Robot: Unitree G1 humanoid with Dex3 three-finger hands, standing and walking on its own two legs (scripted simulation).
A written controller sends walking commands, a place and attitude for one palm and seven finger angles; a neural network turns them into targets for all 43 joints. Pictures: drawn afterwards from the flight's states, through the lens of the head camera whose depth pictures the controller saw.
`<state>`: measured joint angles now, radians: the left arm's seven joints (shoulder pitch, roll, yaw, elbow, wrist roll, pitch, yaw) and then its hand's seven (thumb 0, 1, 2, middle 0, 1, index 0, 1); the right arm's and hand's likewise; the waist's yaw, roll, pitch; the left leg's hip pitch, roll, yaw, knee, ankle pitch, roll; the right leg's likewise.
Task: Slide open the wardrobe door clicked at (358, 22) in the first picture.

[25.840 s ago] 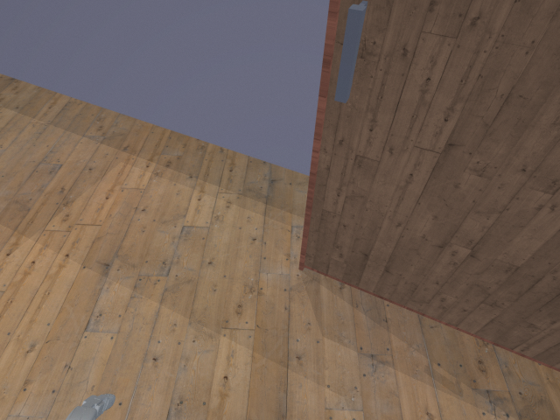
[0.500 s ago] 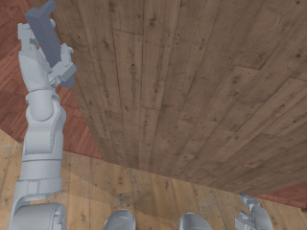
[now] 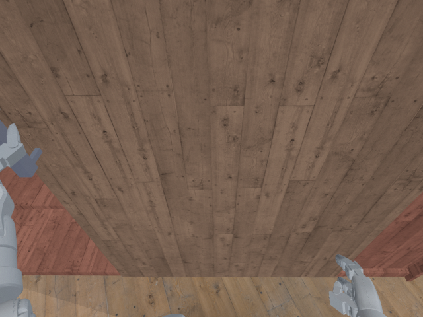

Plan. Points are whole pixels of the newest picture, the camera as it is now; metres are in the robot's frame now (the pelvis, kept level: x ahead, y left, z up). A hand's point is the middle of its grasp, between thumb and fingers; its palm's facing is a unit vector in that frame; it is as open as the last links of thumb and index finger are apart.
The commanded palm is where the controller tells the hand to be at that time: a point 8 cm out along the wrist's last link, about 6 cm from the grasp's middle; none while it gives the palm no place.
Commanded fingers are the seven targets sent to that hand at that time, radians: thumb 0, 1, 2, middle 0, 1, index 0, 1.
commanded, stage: stop walking and hold the door there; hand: left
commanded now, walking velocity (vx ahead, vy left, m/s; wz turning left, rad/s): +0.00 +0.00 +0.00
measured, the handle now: (7, 130) +0.37 +0.40 +0.18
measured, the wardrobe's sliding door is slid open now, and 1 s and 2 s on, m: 0.58 0.58 0.58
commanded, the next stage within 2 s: none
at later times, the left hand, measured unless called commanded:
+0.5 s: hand (13, 144) +0.33 +0.36 +0.18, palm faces +0.61 -0.77 -0.18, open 6.8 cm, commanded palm +0.29 +0.38 +0.14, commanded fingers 0.00 0.90 0.90 -0.45 -1.40 -0.45 -1.40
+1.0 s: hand (11, 146) +0.33 +0.37 +0.18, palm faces +0.56 -0.80 -0.22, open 6.4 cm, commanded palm +0.29 +0.40 +0.14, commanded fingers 0.00 0.90 0.90 -0.45 -1.40 -0.45 -1.40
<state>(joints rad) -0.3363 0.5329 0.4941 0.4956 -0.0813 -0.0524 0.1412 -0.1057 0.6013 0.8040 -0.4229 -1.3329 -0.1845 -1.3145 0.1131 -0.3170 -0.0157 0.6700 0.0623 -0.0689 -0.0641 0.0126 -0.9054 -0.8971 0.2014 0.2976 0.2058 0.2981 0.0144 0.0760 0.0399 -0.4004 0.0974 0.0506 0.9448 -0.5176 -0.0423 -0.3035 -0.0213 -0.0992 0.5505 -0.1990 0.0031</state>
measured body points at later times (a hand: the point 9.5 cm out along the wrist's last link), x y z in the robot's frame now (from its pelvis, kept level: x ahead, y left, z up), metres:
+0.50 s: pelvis -0.05 +0.01 +0.01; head -0.08 +0.02 +0.46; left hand +0.29 +0.40 +0.19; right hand +0.02 -0.25 -0.10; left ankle +0.04 +0.10 -0.73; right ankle -0.01 -0.13 -0.73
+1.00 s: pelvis -0.04 +0.03 +0.00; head -0.06 +0.02 +0.45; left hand +0.30 +0.41 +0.19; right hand +0.06 -0.28 -0.10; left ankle +0.03 +0.12 -0.72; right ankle -0.01 -0.13 -0.73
